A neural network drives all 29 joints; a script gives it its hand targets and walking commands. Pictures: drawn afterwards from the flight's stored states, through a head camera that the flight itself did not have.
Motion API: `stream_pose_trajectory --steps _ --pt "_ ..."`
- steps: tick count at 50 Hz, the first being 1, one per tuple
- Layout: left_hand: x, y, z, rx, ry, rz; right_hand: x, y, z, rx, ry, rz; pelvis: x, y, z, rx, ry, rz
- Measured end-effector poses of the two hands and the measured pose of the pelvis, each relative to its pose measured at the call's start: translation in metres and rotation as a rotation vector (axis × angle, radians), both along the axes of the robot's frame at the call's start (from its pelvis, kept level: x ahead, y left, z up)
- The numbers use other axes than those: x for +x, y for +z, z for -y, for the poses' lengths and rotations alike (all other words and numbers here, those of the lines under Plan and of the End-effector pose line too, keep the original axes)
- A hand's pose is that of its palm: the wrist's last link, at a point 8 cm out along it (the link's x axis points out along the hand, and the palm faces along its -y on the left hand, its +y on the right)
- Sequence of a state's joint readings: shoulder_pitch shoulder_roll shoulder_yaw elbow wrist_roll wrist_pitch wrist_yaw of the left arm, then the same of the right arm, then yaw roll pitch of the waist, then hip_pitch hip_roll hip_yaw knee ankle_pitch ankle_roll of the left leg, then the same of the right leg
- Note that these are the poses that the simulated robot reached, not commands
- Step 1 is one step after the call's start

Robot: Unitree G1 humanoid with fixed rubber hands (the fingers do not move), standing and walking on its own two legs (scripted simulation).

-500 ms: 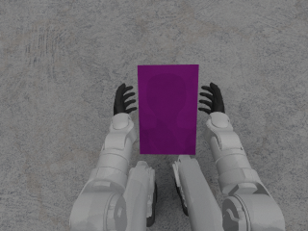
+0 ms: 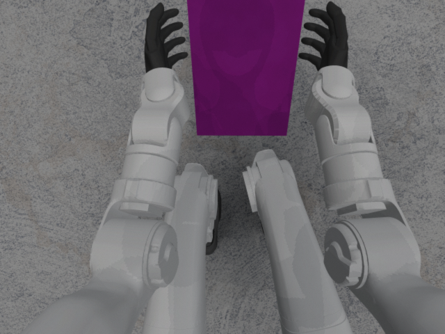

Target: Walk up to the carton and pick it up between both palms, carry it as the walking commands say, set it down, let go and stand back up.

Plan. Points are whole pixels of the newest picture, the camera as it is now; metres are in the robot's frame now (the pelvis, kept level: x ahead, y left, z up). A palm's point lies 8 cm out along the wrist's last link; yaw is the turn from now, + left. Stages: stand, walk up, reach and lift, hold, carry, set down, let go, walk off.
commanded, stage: set down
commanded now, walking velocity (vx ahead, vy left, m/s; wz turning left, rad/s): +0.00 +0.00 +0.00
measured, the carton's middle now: (242, 50) +0.54 -0.06 -0.23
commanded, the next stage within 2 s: none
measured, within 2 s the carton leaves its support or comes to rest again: rests again in 1.34 s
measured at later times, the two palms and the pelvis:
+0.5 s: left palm (177, 61) +0.52 +0.05 -0.17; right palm (321, 64) +0.49 -0.19 -0.19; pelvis -0.02 +0.00 -0.06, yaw +0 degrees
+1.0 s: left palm (182, 60) +0.55 +0.06 -0.26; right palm (304, 57) +0.52 -0.18 -0.27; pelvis +0.01 +0.00 -0.11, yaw +1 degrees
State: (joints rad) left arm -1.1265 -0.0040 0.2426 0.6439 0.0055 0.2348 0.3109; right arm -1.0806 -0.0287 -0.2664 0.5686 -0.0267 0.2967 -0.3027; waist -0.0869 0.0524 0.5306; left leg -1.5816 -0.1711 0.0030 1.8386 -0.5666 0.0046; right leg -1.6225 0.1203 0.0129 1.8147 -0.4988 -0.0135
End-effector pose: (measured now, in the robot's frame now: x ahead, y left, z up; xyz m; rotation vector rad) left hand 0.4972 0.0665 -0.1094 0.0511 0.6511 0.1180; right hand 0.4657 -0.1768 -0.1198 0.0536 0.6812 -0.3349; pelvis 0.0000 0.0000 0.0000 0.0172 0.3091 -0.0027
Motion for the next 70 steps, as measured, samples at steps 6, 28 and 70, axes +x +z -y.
stream_pose_trajectory --steps 6,28,70 --pt "-0.005 -0.036 0.006 0.015 -0.003 -0.036 -0.008 -0.039 0.003 0.015 -0.038 -0.037 -0.009 -0.026 -0.001 0.011 -0.003 -0.054" --pt "0.030 -0.077 0.013 0.046 -0.032 -0.053 0.025 -0.079 0.010 -0.019 -0.023 -0.062 -0.019 -0.067 0.000 0.027 -0.002 -0.097" --pt "0.088 -0.200 -0.003 -0.069 -0.113 -0.086 0.085 -0.198 0.015 0.072 0.100 -0.043 0.042 -0.143 0.001 -0.028 0.040 -0.187"
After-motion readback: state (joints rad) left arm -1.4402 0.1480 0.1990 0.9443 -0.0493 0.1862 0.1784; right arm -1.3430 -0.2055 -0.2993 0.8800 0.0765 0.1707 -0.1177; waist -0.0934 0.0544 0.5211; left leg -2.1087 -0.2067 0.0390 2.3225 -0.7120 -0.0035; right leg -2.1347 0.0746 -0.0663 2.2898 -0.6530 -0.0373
